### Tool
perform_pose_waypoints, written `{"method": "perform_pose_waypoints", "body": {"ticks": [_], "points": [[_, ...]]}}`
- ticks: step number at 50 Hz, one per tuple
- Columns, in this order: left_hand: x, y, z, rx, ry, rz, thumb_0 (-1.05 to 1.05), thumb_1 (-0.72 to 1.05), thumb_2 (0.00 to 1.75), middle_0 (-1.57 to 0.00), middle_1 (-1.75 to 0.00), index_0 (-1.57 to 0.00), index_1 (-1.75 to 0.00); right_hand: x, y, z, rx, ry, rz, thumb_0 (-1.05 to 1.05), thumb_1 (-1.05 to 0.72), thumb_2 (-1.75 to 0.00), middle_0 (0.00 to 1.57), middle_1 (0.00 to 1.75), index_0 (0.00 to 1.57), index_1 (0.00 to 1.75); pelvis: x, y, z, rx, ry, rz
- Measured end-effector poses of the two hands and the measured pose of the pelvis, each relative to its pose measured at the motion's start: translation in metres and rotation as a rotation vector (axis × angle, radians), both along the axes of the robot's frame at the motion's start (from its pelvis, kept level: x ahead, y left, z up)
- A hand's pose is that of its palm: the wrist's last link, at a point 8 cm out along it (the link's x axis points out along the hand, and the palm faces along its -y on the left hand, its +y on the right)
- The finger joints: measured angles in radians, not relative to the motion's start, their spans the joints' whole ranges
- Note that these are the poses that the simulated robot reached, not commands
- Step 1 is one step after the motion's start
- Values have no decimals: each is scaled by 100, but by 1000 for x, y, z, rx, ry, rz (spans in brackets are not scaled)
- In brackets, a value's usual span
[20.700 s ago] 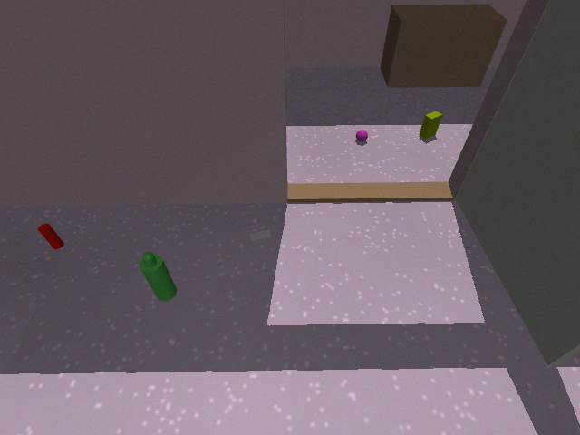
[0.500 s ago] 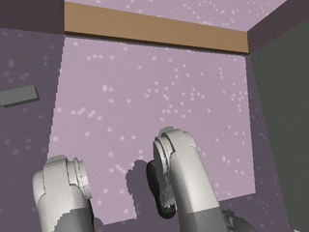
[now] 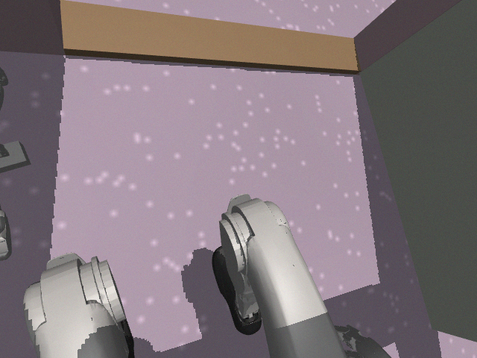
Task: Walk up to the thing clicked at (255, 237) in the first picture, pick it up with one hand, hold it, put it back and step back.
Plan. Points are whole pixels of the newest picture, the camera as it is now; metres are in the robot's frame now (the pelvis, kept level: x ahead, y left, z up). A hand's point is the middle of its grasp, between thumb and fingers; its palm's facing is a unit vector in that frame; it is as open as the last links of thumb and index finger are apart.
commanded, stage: approach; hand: left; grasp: from above
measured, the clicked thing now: out of the picture +0.51 +0.28 -0.31
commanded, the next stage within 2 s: rest palm in 0.26 s
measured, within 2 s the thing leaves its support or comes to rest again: neither
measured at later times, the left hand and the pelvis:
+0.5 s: hand out of the picture +0.50 +0.30 -0.19, palm faces -0.43 -0.09 -0.90, open 12.8 cm; pelvis +0.00 +0.00 +0.00, yaw +0 degrees
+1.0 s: hand out of the picture +0.50 +0.28 -0.25, palm faces -0.44 -0.12 -0.89, open 12.9 cm; pelvis +0.00 +0.01 -0.01, yaw -3 degrees
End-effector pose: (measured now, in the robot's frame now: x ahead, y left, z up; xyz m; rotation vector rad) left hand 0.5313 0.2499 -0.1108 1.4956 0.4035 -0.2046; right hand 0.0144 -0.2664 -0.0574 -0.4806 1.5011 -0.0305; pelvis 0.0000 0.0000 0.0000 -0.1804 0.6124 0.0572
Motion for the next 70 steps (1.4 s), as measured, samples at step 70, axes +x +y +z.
{"method": "perform_pose_waypoints", "body": {"ticks": [70], "points": [[-29, 36, -99, -30, 105, 87, 0, -29, 80, -29, -77, -27, -78, -6, 31, 17, 47, 87, 156, 0, -90, -90, 20, 30, 20, 30, 2, 11, -11, -82, -73, -34]]}}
